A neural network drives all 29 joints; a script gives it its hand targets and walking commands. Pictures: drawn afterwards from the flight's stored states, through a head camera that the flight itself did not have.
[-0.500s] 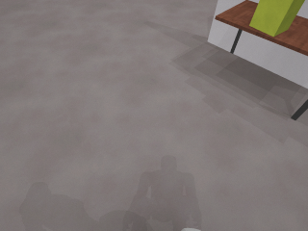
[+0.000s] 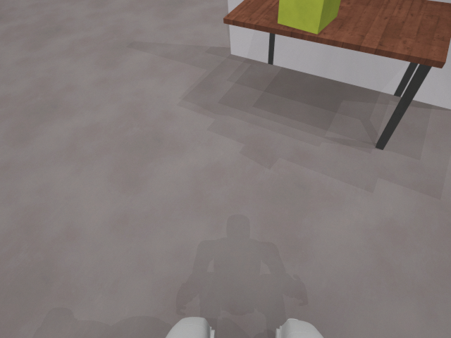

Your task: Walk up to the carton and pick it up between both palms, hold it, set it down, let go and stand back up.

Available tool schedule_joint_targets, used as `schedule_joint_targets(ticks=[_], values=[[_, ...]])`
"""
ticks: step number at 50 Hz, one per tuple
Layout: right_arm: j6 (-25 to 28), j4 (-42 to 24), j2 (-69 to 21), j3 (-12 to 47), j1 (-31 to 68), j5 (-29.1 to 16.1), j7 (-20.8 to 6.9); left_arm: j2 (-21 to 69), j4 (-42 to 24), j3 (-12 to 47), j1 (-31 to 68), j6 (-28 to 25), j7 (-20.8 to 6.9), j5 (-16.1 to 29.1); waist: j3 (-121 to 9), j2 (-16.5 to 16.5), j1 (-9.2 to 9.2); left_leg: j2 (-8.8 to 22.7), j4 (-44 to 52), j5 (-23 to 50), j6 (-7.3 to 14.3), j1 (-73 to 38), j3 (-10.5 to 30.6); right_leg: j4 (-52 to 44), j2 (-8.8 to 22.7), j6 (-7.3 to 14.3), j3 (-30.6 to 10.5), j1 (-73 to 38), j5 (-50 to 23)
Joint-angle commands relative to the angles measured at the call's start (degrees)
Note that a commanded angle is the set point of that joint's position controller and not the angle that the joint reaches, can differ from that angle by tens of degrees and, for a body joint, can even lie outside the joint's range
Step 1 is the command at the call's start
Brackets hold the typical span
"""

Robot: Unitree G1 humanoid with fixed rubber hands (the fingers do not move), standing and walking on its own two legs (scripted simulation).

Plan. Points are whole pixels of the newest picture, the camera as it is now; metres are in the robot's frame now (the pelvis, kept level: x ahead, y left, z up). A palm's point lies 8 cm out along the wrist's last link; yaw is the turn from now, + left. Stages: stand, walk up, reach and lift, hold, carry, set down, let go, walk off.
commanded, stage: walk up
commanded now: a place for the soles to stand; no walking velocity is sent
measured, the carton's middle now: out of the picture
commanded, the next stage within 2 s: none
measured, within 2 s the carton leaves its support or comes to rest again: neither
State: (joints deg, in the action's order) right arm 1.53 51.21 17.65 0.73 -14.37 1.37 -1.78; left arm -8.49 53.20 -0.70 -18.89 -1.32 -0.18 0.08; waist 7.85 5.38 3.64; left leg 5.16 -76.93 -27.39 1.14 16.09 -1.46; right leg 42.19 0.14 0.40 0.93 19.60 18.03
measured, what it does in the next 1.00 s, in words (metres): walks ahead, turning right: left foot, then right foot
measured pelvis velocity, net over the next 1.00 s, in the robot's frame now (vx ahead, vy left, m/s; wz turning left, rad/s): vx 0.50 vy -0.05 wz -0.32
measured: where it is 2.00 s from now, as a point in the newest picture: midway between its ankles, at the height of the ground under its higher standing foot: (282, 180)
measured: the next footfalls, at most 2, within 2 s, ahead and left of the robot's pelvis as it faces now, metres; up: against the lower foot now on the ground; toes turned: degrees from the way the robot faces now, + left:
left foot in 0.30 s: +0.36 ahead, +0.16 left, +0.00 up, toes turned +0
right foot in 0.86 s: +0.58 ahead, -0.15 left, +0.00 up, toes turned -24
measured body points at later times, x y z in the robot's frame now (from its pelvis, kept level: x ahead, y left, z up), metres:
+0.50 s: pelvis +0.25 +0.07 +0.01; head +0.25 +0.10 +0.46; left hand +0.36 +0.33 -0.13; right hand +0.17 -0.16 -0.12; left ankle +0.32 +0.16 -0.71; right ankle +0.25 -0.07 -0.62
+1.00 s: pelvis +0.50 -0.05 +0.00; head +0.52 -0.08 +0.45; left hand +0.66 +0.13 -0.13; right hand +0.39 -0.25 -0.16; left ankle +0.38 +0.13 -0.61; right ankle +0.54 -0.13 -0.71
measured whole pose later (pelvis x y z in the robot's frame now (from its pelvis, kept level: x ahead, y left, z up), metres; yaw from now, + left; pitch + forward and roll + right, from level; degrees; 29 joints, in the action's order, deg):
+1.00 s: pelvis +0.50 -0.05 +0.00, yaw -18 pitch -2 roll +2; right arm 0.3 54.6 11.2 2.1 -25.8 1.6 -0.9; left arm -8.8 46.2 0.4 -13.9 -3.7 0.2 -1.1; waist 5.6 0.7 -0.6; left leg 4.5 -69.5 -29.1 1.2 11.1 -3.7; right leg 44.0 0.4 5.3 7.1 23.8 18.4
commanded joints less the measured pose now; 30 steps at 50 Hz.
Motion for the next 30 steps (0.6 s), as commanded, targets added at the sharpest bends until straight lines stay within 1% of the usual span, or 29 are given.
schedule_joint_targets(ticks=[1,2,3,4,5,6,7,8,10,11,12,13,14,15,16,17,18,19,20,21,22,23,24,25,26,27,28,29,30], values=[[1.9,-7.1,1.4,0.0,-2.1,1.0,0.1,-12.0,-2.7,-3.0,-6.6,-2.9,0.1,-2.0,-2.0,-12.3,-2.28,2.7,11.9,3.0,-0.1,13.6,2.9,-24.8,13.2,12.0,-20.9,-7.8,-10.2],[1.4,-7.7,1.2,0.2,-2.3,0.9,0.0,-12.5,-2.6,-2.7,-7.3,-3.3,0.0,-1.8,0.0,-10.9,-2.75,2.4,15.0,2.8,-0.7,14.1,2.5,-26.2,13.8,13.4,-21.0,-3.9,-6.5],[1.2,-8.8,1.0,0.1,-1.3,0.7,-0.2,-12.8,-3.4,-2.7,-6.3,-3.6,-0.1,-2.1,1.8,-7.9,-3.59,2.7,18.9,4.1,-1.0,15.2,3.0,-26.7,14.0,13.7,-20.0,-2.6,-3.1],[1.2,-9.5,0.8,0.4,1.0,0.7,-0.4,-12.8,-3.2,-2.6,-6.5,-3.7,-0.2,-1.8,3.8,-5.0,-2.96,2.4,21.6,7.8,-1.1,14.5,1.8,-28.3,12.9,13.5,-17.5,2.1,-1.0],[1.4,-9.7,0.1,0.0,0.0,0.6,-0.5,-14.1,-3.0,-3.0,-5.5,-4.0,-0.4,-2.0,4.4,-7.2,-4.41,3.3,27.3,14.0,-1.1,12.0,1.8,-28.7,12.1,12.7,-15.9,5.1,3.8],[1.6,-10.2,0.8,-0.1,0.5,0.6,-0.6,-14.2,-3.5,-2.6,-4.2,-4.1,-0.6,-1.9,4.0,-7.5,-4.50,2.2,29.4,18.0,-1.0,8.4,0.6,-29.4,10.6,11.6,-14.2,8.3,8.6],[1.8,-10.7,0.3,-0.3,-1.4,0.8,-0.9,-15.7,-4.2,-3.1,-2.9,-4.2,-0.7,-2.2,3.4,-10.8,-5.46,2.1,32.6,21.6,-1.3,5.2,0.9,-29.0,9.7,10.5,-12.3,9.4,12.4],[1.9,-9.9,0.9,-0.8,-3.7,0.1,-0.8,-16.2,-4.1,-3.6,-2.3,-4.0,-0.8,-2.3,1.1,-12.5,-6.03,1.8,33.4,22.0,-1.5,0.3,0.2,-28.2,10.6,10.2,-13.6,10.5,16.7],[1.9,-8.2,2.7,-2.3,-10.2,0.9,0.1,-15.8,-3.9,-3.6,-1.7,-3.8,-1.0,-3.0,-2.7,-8.3,-8.64,1.5,35.9,24.8,-1.4,-10.1,-0.9,-21.6,11.5,9.1,-13.9,12.5,18.7],[1.9,-6.6,3.3,-3.0,-14.6,0.9,0.6,-14.9,-4.3,-3.4,-2.3,-3.3,-1.2,-3.6,-4.1,-5.6,-9.94,0.4,36.0,20.7,-1.4,-15.8,-1.3,-15.0,8.5,8.2,-12.7,13.6,20.5],[2.1,-4.7,5.1,-4.4,-20.4,1.3,1.1,-12.9,-3.4,-2.8,-3.8,-2.9,-1.4,-3.6,-6.1,-0.7,-11.90,0.1,36.9,17.5,-2.7,-21.1,-0.4,-2.6,4.2,6.4,-8.8,13.8,17.3],[2.2,-3.9,8.0,-5.2,-23.3,1.3,1.8,-9.3,-3.2,-1.7,-9.1,-2.4,-1.7,-2.9,-9.1,11.1,-10.72,2.8,43.2,0.3,-2.1,-22.9,5.0,13.6,-2.5,4.8,-2.8,15.3,18.4],[2.0,-6.3,9.6,-5.0,-23.2,1.6,2.2,-6.1,-4.8,-0.5,-12.2,-2.0,-2.0,-2.8,-7.9,17.9,-9.81,15.6,59.7,-26.3,-0.6,-16.5,30.9,29.7,-5.9,2.1,-3.5,18.1,20.5],[1.6,-8.5,10.7,-4.8,-17.6,-0.7,2.8,-8.1,-5.2,-0.9,-15.2,-1.3,-1.9,-2.6,0.7,13.1,-5.27,19.8,71.9,-39.6,-1.5,-6.3,45.5,32.8,-4.8,1.0,-8.7,18.3,14.9],[1.3,-8.4,12.6,-5.1,-12.9,-1.6,3.3,-10.1,-6.6,-1.1,-15.8,-0.9,-1.6,-2.1,4.5,12.4,-2.73,22.9,77.0,-45.6,3.2,-4.9,54.0,35.9,-2.3,0.1,-8.2,22.9,13.3],[1.5,-8.4,11.7,-5.3,-9.9,-2.5,3.4,-11.3,-6.7,-1.1,-12.6,-0.7,-1.4,-2.7,6.6,10.3,-3.49,22.6,78.1,-44.3,2.9,-3.3,53.2,35.3,-0.3,-0.1,-7.8,24.0,11.6],[1.8,-8.6,9.2,-4.4,-10.4,-2.6,3.3,-12.4,-7.1,-1.3,-9.6,-0.9,-1.4,-3.1,3.9,5.6,-4.93,20.7,76.5,-39.3,2.0,-3.6,47.4,36.4,0.0,0.3,-8.0,23.4,9.2],[2.1,-7.1,8.3,-3.4,-10.6,-1.4,3.1,-12.8,-6.1,-1.5,-9.4,-1.2,-1.4,-3.2,4.7,5.9,-4.52,18.0,73.2,-30.8,0.5,-1.4,37.9,33.7,0.5,-0.1,-8.7,21.4,7.2],[2.5,-6.7,7.8,-3.0,-11.4,-0.6,3.2,-11.6,-5.4,-1.4,-8.3,-1.3,-1.6,-3.2,4.7,4.6,-4.05,17.7,71.7,-25.1,0.3,-0.7,30.3,30.8,1.8,0.0,-8.1,19.6,4.9],[2.7,-5.6,6.5,-2.8,-9.8,-0.2,3.1,-11.2,-5.2,-1.3,-8.1,-1.3,-2.1,-3.0,2.2,2.8,-3.07,15.1,70.1,-20.9,-0.3,-0.1,23.9,28.0,1.9,-0.4,-7.5,17.0,3.7],[3.1,-4.4,5.4,-2.6,-9.2,0.1,3.0,-10.4,-5.5,-1.5,-8.3,-1.2,-2.3,-2.6,1.8,4.2,-2.00,14.7,69.5,-17.4,1.1,0.5,19.3,28.2,1.8,-0.3,-6.7,16.3,1.9],[3.3,-3.2,4.7,-1.9,-9.6,0.5,3.0,-10.1,-5.5,-1.2,-8.1,-1.0,-2.4,-2.5,1.2,3.2,-2.03,14.1,68.5,-14.0,4.0,1.2,14.0,27.1,1.7,-0.7,-5.2,15.5,2.5],[3.4,-2.1,2.9,-1.6,-9.6,0.6,2.7,-10.1,-5.1,-1.4,-7.2,-0.5,-2.5,-2.9,1.2,1.8,-1.66,12.5,68.7,-12.6,4.1,1.8,10.9,26.2,1.2,-0.6,-4.2,15.6,-0.9],[3.7,-1.8,2.9,-1.5,-10.7,0.7,2.6,-9.8,-6.1,-1.4,-5.2,-0.1,-2.7,-3.1,1.6,-0.4,-2.13,12.5,69.1,-12.5,5.2,2.8,9.6,24.5,1.8,-1.2,-3.9,15.7,-2.4],[3.8,-0.5,2.4,-1.4,-12.3,0.5,2.6,-9.4,-7.1,-1.3,-2.8,0.0,-2.9,-3.2,2.2,-0.9,-2.67,11.8,68.5,-10.2,5.7,-1.1,7.4,22.7,1.8,-1.3,-3.6,18.5,-5.5],[4.1,0.5,1.6,-1.0,-14.4,0.5,2.4,-8.5,-7.5,-0.9,-1.5,0.1,-3.1,-3.2,3.0,0.4,-3.07,11.3,69.0,-6.9,5.1,-0.5,4.6,20.1,2.0,-1.5,-2.7,20.1,-9.9],[4.0,1.1,2.1,-1.0,-15.3,0.4,2.4,-9.2,-7.2,-0.7,-0.5,0.3,-3.2,-2.8,3.1,0.2,-3.40,11.9,69.8,-9.4,5.3,-1.4,4.3,18.9,2.0,-1.9,-2.4,21.3,-11.6],[4.1,1.6,1.6,-0.8,-17.4,0.5,2.3,-9.3,-7.6,-0.7,0.9,0.3,-3.2,-3.2,4.0,-2.0,-3.93,12.3,69.8,-7.2,4.7,-2.2,4.6,18.0,2.4,-2.2,-1.6,22.3,-13.7],[4.2,2.7,1.3,-1.1,-20.1,0.5,2.3,-9.5,-7.8,-0.8,2.8,0.3,-3.4,-3.2,3.1,-2.6,-5.14,13.0,69.4,-7.8,4.2,-5.4,4.7,16.6,2.5,-2.2,-1.7,23.8,-15.4]])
